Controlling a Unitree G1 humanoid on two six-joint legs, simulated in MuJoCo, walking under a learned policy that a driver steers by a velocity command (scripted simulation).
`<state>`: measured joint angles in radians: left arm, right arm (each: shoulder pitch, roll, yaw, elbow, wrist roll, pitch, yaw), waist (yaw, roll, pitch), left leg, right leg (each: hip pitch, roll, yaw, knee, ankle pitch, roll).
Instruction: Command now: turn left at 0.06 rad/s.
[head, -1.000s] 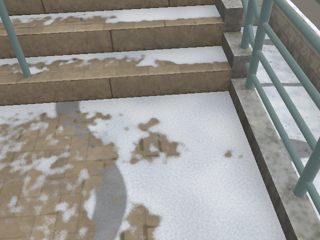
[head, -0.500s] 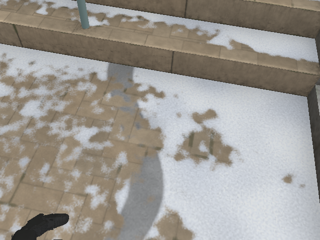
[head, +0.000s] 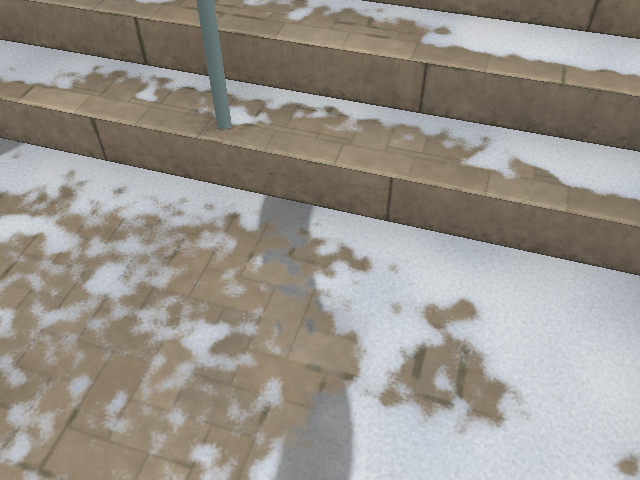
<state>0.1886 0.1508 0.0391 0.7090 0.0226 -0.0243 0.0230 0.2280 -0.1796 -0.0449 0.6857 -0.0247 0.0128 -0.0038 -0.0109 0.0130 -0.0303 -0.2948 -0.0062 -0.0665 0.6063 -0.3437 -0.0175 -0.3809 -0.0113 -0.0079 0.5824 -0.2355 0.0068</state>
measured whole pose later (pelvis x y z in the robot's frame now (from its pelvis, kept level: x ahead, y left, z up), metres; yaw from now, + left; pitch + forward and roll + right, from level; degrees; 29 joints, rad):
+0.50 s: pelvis +0.01 +0.01 +0.00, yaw +0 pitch -1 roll +0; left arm 0.24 0.17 0.06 0.75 0.02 -0.02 0.04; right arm 0.26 -0.15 -0.04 0.75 -0.01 0.00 -0.02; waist -0.01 0.00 0.00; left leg -0.24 -0.02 -0.05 0.63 -0.38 -0.01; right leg -0.34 -0.02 0.00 0.62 -0.27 0.02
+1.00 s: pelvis +0.01 +0.01 +0.00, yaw -1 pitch -1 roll +0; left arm 0.27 0.15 0.06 0.92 0.01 -0.02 0.06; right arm 0.29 -0.15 -0.05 0.92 0.00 0.00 -0.04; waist 0.00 0.00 0.02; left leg -0.21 -0.02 -0.04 0.57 -0.35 0.00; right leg -0.32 -0.03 0.01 0.58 -0.25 0.02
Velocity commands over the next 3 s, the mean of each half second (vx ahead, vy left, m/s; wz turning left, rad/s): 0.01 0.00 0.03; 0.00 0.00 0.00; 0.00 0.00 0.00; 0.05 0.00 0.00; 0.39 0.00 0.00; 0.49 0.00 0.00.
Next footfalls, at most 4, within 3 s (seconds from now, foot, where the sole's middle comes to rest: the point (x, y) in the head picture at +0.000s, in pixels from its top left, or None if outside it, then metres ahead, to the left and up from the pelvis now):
2.64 left None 0.50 0.10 -0.76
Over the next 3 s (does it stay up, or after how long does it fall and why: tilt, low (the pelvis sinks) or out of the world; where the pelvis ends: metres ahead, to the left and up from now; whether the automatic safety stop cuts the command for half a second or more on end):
stays up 0.51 0.03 0.02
